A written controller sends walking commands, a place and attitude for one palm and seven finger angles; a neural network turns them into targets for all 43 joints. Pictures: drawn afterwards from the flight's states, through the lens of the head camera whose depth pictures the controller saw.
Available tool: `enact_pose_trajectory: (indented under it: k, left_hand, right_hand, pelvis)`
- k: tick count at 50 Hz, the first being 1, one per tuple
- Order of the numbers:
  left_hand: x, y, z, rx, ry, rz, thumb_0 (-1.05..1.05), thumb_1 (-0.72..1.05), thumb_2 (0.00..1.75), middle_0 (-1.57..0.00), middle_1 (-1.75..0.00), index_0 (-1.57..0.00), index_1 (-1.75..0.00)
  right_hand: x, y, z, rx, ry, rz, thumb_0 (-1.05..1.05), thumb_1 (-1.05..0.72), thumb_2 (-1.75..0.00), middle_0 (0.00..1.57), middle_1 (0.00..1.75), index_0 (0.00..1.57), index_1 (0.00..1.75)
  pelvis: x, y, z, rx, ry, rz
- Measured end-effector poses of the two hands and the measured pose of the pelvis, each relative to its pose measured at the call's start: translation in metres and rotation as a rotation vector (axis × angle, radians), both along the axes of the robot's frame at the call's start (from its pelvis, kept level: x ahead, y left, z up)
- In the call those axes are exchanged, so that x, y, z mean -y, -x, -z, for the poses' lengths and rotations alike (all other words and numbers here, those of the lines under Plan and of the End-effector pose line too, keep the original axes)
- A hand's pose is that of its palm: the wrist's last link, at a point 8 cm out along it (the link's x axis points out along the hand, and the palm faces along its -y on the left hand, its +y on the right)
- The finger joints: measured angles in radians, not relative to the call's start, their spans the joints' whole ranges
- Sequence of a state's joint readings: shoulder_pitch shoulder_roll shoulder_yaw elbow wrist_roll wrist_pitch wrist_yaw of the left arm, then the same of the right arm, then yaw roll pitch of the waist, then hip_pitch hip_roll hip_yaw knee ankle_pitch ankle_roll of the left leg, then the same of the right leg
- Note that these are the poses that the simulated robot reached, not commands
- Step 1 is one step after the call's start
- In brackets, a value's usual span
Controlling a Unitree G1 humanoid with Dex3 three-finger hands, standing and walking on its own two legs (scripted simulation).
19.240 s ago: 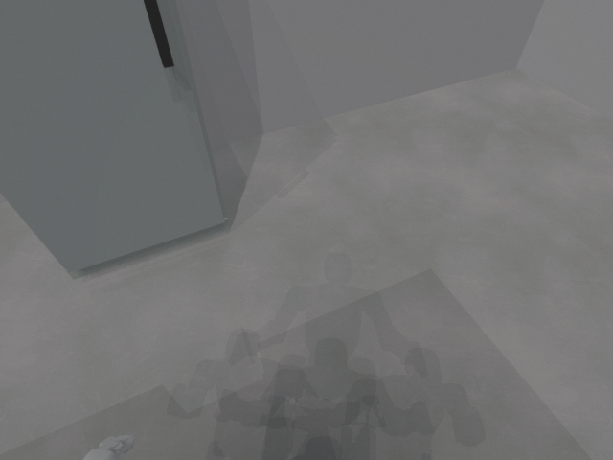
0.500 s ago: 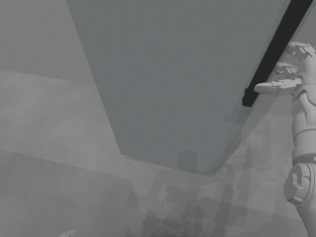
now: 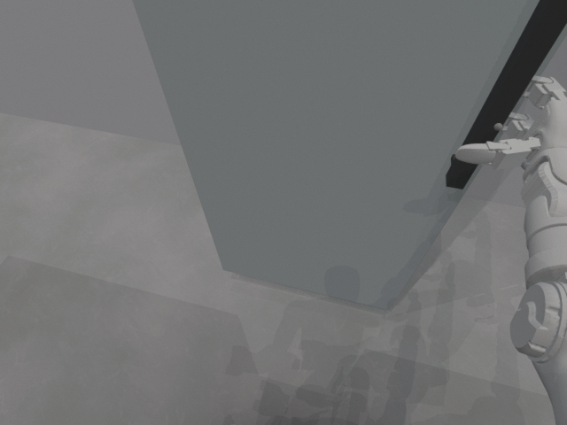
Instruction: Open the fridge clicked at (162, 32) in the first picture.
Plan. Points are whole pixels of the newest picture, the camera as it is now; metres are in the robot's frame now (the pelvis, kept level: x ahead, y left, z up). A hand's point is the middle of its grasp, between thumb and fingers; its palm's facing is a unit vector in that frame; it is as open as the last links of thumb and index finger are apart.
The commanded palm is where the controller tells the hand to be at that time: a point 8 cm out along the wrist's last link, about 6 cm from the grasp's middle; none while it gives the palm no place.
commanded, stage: slide the fingers in behind the handle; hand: right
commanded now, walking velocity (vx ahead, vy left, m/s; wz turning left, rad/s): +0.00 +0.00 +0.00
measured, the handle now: (521, 51) +0.55 -0.19 +0.25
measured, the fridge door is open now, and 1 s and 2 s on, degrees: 0 0 0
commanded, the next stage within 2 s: grip the handle and tug to test in 0.60 s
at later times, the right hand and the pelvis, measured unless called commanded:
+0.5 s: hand (484, 122) +0.50 -0.18 +0.17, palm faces +0.12 +0.99 +0.00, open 13.9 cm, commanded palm +0.48 -0.23 +0.18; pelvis +0.01 +0.00 +0.00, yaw +0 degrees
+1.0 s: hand (483, 123) +0.50 -0.17 +0.18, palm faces +0.14 +0.99 +0.00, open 11.8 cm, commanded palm +0.47 -0.22 +0.18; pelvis +0.00 +0.00 +0.00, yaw +0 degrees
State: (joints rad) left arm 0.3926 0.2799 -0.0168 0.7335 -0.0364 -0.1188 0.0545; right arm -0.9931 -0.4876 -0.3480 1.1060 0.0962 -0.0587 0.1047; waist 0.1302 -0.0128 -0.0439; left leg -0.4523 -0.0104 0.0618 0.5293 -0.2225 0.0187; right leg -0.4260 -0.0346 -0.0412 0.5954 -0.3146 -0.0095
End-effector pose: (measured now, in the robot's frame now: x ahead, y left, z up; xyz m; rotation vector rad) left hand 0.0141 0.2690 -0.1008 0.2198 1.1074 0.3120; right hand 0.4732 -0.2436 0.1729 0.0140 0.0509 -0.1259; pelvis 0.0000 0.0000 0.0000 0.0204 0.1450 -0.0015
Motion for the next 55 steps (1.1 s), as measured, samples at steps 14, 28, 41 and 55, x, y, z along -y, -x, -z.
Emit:
enact_pose_trajectory:
  k: [14, 28, 41, 55]
  left_hand:
    - [0.010, -0.006, 0.003, 0.017, 0.025, 0.001, 0.01, 0.90, 0.89, -0.20, -0.30, -0.20, -0.30]
    - [0.007, -0.010, 0.002, 0.014, 0.022, 0.009, 0.01, 0.90, 0.89, -0.20, -0.30, -0.20, -0.30]
    - [0.004, -0.013, 0.002, 0.028, 0.025, 0.011, 0.01, 0.90, 0.89, -0.20, -0.30, -0.20, -0.30]
    - [0.002, -0.010, 0.004, 0.028, 0.028, 0.020, 0.01, 0.90, 0.89, -0.20, -0.30, -0.20, -0.30]
  right_hand:
    - [-0.019, -0.008, 0.003, -0.016, -0.009, -0.002, -0.01, 0.50, -0.30, 0.30, 1.20, 0.30, 1.20]
    - [-0.016, -0.004, 0.000, -0.010, 0.003, 0.003, -0.01, 0.50, -0.30, 0.30, 1.20, 0.30, 1.20]
    - [-0.024, 0.002, -0.004, 0.010, 0.005, -0.011, -0.01, 0.46, -0.32, 0.31, 1.21, 0.30, 1.21]
    - [-0.024, 0.004, -0.008, 0.035, 0.020, 0.003, 0.00, -0.05, -0.53, 0.35, 1.28, 0.35, 1.28]
  pelvis:
    - [0.004, -0.004, 0.000, -0.003, 0.002, -0.008]
    - [0.002, -0.005, -0.001, 0.005, 0.001, -0.001]
    - [0.000, -0.004, -0.002, 0.015, 0.003, -0.001]
    - [-0.004, 0.001, -0.001, 0.014, 0.006, 0.001]
